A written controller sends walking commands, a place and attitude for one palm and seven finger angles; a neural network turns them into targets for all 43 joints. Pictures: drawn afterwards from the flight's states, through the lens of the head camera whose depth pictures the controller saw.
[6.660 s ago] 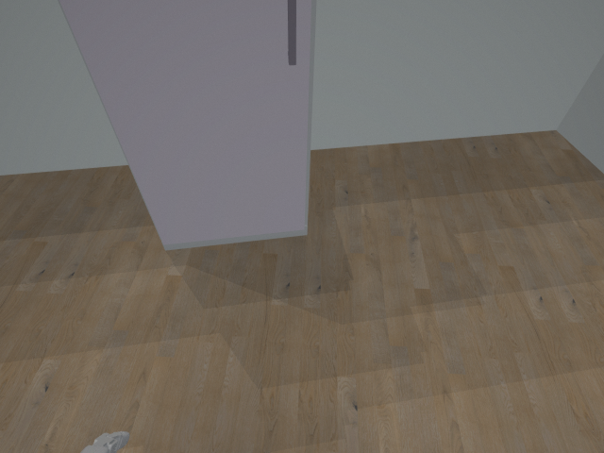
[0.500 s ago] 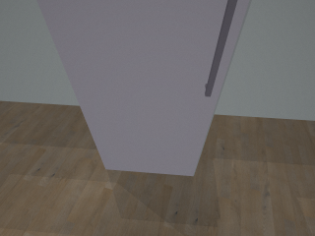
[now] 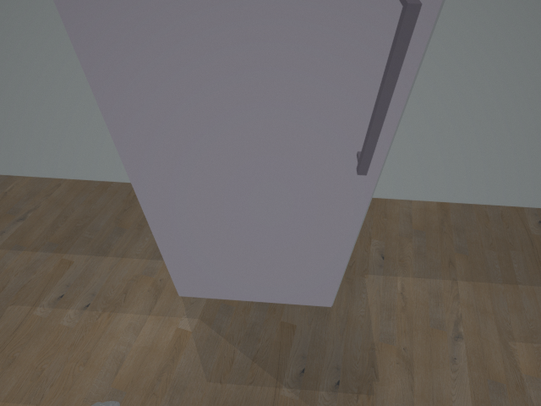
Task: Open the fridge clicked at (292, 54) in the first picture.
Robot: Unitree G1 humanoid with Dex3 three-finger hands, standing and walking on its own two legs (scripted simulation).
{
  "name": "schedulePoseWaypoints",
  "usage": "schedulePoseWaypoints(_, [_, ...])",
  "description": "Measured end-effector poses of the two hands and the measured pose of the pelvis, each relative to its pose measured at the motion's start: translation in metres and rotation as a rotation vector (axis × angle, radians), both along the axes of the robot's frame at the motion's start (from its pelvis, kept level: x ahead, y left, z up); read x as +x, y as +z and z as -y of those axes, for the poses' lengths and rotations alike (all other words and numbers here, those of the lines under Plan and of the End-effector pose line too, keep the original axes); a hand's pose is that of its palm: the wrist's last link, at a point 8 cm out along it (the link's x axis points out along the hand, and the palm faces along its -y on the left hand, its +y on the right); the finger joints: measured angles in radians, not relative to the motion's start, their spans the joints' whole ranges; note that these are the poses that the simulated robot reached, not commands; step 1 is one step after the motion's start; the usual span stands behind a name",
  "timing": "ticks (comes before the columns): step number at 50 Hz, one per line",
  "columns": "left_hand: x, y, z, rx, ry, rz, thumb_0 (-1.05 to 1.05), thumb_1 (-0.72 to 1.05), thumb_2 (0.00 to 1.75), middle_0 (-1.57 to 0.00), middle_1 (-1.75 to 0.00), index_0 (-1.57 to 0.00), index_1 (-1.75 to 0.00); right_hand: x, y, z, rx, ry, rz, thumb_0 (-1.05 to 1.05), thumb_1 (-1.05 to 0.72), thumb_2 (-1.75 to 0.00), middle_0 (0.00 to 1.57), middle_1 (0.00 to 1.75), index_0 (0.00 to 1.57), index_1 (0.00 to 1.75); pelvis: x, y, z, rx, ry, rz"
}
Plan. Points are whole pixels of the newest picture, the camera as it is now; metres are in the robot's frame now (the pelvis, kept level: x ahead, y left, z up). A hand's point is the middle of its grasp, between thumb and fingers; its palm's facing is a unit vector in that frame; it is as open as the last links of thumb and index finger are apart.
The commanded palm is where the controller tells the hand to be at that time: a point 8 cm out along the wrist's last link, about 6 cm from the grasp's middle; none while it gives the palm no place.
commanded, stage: look again from close up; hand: right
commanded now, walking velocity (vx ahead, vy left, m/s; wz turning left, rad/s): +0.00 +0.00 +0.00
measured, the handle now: (380, 98) +0.55 -0.15 +0.19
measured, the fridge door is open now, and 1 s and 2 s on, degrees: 0 0 0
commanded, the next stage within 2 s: shuffle to correct the standing spot in 0.42 s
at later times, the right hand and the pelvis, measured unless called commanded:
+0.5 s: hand out of the picture +0.06 -0.23 -0.16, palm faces -0.04 +0.95 -0.31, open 7.4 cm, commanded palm none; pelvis +0.00 +0.01 +0.00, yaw +0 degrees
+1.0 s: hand out of the picture +0.03 -0.16 -0.19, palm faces -0.01 +0.99 -0.16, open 7.4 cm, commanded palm none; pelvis +0.07 +0.00 -0.02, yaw +2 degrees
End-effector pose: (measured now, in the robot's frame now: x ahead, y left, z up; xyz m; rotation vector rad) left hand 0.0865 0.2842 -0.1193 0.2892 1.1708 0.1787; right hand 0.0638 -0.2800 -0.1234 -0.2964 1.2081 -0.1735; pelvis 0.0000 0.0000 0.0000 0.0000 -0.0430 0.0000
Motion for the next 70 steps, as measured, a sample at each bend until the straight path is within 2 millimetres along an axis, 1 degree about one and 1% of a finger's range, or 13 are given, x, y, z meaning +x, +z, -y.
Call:
schedulePoseWaypoints(11, [-0.010,-0.001,-0.007,0.002,0.011,-0.035,0.00,0.91,0.90,-0.20,-0.30,-0.20,-0.30,0.007,0.004,-0.001,-0.011,0.005,0.003,0.00,-0.91,-0.89,0.20,0.30,0.20,0.30,0.004,0.002,-0.005,0.001,0.002,0.003])
schedulePoseWaypoints(29, [-0.034,-0.005,-0.003,-0.006,0.033,-0.093,0.00,0.91,0.90,-0.20,-0.30,-0.20,-0.30,-0.008,-0.002,-0.006,0.006,-0.005,-0.040,0.00,-0.91,-0.89,0.20,0.30,0.20,0.30,0.004,0.003,-0.005,0.002,0.007,0.003])
schedulePoseWaypoints(36, [-0.049,-0.016,0.021,-0.053,0.053,-0.142,0.00,0.91,0.90,-0.20,-0.30,-0.20,-0.30,-0.024,-0.017,-0.025,0.062,-0.025,-0.102,0.00,-0.91,-0.90,0.20,0.30,0.20,0.30,0.015,-0.001,-0.002,0.003,0.022,-0.002])
schedulePoseWaypoints(42, [-0.069,-0.028,0.050,-0.112,0.105,-0.218,0.00,0.91,0.90,-0.20,-0.30,-0.20,-0.30,-0.041,-0.031,-0.046,0.129,-0.045,-0.192,0.00,-0.91,-0.90,0.20,0.30,0.20,0.30,0.036,-0.007,0.001,0.003,0.036,-0.008])
schedulePoseWaypoints(47, [-0.081,-0.037,0.067,-0.146,0.157,-0.283,0.00,0.91,0.90,-0.20,-0.30,-0.20,-0.30,-0.043,-0.038,-0.060,0.157,-0.064,-0.254,0.00,-0.91,-0.90,0.20,0.30,0.20,0.30,0.058,-0.013,-0.001,0.002,0.043,-0.014])
schedulePoseWaypoints(50, [-0.082,-0.042,0.071,-0.156,0.176,-0.318,0.00,0.91,0.90,-0.20,-0.30,-0.20,-0.30,-0.037,-0.041,-0.067,0.159,-0.081,-0.264,0.00,-0.91,-0.90,0.20,0.30,0.20,0.30,0.070,-0.018,-0.003,0.010,0.035,-0.016])
schedulePoseWaypoints(53, [-0.074,-0.045,0.072,-0.148,0.168,-0.348,0.00,0.91,0.90,-0.20,-0.30,-0.20,-0.30,-0.031,-0.044,-0.070,0.157,-0.118,-0.249,0.00,-0.91,-0.90,0.20,0.30,0.20,0.30,0.079,-0.021,-0.003,0.022,0.008,-0.017])
schedulePoseWaypoints(56, [-0.052,-0.043,0.073,-0.123,0.156,-0.340,0.00,0.91,0.90,-0.20,-0.30,-0.20,-0.30,-0.029,-0.047,-0.072,0.167,-0.145,-0.259,0.00,-0.91,-0.90,0.20,0.30,0.20,0.30,0.086,-0.021,0.003,0.028,-0.005,-0.021])
schedulePoseWaypoints(59, [-0.027,-0.036,0.075,-0.102,0.151,-0.272,0.00,0.91,0.90,-0.20,-0.30,-0.20,-0.30,-0.021,-0.046,-0.070,0.177,-0.144,-0.285,0.00,-0.91,-0.90,0.20,0.30,0.20,0.30,0.089,-0.017,0.008,0.027,0.000,-0.022])
schedulePoseWaypoints(61, [-0.016,-0.031,0.075,-0.096,0.150,-0.236,0.00,0.91,0.90,-0.20,-0.30,-0.20,-0.30,-0.009,-0.041,-0.066,0.168,-0.128,-0.279,0.00,-0.91,-0.89,0.20,0.30,0.20,0.30,0.088,-0.012,0.009,0.025,0.008,-0.017])
schedulePoseWaypoints(64, [-0.010,-0.029,0.073,-0.101,0.145,-0.220,0.00,0.91,0.90,-0.20,-0.30,-0.20,-0.30,0.019,-0.034,-0.058,0.138,-0.103,-0.228,0.01,-0.91,-0.89,0.20,0.30,0.20,0.30,0.087,-0.007,0.007,0.025,0.001,-0.014])
schedulePoseWaypoints(67, [-0.009,-0.036,0.067,-0.115,0.133,-0.236,0.00,0.91,0.90,-0.20,-0.30,-0.20,-0.30,0.046,-0.029,-0.047,0.095,-0.098,-0.143,0.01,-0.92,-0.89,0.20,0.30,0.20,0.30,0.088,-0.010,0.001,0.016,-0.007,-0.008])
schedulePoseWaypoints(70, [-0.004,-0.050,0.055,-0.128,0.130,-0.243,0.00,0.91,0.90,-0.20,-0.30,-0.20,-0.30,0.064,-0.030,-0.041,0.055,-0.097,-0.058,0.01,-0.92,-0.90,0.20,0.30,0.20,0.30,0.092,-0.021,-0.008,-0.004,-0.012,0.004])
